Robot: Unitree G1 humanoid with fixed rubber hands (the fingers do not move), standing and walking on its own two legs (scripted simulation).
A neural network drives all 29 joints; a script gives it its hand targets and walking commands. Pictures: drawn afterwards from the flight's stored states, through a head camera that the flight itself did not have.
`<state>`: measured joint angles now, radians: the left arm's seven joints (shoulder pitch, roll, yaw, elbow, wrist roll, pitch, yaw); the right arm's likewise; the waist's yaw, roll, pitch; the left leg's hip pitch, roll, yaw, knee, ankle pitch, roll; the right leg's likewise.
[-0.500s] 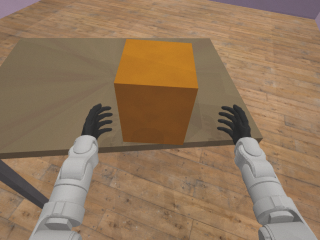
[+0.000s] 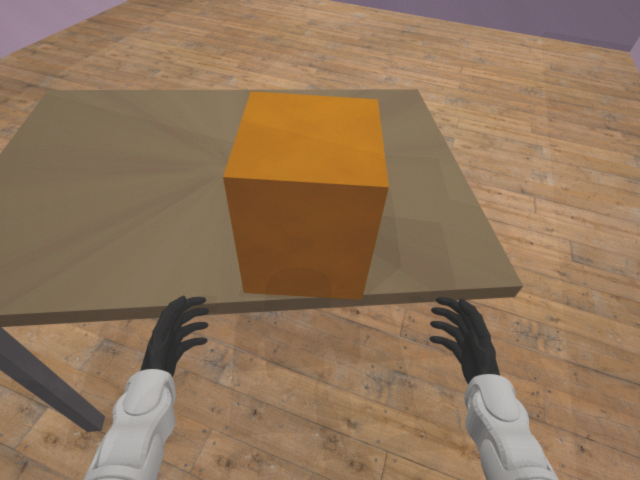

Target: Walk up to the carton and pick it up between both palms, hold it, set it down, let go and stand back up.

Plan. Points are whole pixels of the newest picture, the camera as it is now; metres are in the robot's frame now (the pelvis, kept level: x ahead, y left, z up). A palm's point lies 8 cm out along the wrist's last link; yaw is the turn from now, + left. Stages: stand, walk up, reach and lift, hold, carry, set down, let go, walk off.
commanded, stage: set down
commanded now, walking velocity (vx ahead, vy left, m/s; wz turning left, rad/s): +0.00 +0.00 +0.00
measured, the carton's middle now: (308, 199) +0.52 +0.04 +0.05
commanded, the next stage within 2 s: let go in 1.18 s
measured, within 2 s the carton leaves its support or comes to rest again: neither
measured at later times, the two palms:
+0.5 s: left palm (157, 407) +0.22 +0.21 -0.05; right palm (478, 419) +0.22 -0.20 -0.04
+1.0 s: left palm (139, 458) +0.17 +0.23 -0.09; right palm (487, 474) +0.17 -0.21 -0.08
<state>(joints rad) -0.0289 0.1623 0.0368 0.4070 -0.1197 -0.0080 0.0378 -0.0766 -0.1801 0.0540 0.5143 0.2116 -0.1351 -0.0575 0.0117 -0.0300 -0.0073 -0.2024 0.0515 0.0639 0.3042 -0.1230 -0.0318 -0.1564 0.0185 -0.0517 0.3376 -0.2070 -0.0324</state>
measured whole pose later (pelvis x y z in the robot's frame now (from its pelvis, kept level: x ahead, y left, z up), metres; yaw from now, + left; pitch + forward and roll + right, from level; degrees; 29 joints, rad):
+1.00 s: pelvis +0.02 +0.01 +0.00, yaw -1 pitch -3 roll +0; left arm 0.22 0.20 0.02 0.51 0.00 0.10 -0.01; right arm 0.19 -0.15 0.00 0.71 0.00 -0.21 0.00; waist 0.02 -0.04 0.07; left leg -0.10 0.05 0.09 0.33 -0.19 -0.03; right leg -0.05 0.02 -0.03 0.34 -0.25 -0.03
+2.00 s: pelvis +0.02 +0.01 -0.01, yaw +1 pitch +0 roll +0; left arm 0.26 0.22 0.03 0.67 0.05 0.00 -0.02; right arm 0.27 -0.19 -0.03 0.81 -0.03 -0.02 0.02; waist 0.01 -0.02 -0.03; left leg -0.24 0.05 0.04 0.50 -0.26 -0.02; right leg -0.16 0.01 -0.07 0.47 -0.32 -0.03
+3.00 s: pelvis -0.03 +0.00 -0.01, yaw +4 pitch -3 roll +0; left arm 0.40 0.10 0.03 1.15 0.02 0.00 0.04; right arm 0.41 -0.09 0.01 1.14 -0.02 0.01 -0.04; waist 0.00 -0.01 0.00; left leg -0.23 0.04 -0.02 0.44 -0.15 -0.03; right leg -0.14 0.01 -0.13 0.44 -0.25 -0.05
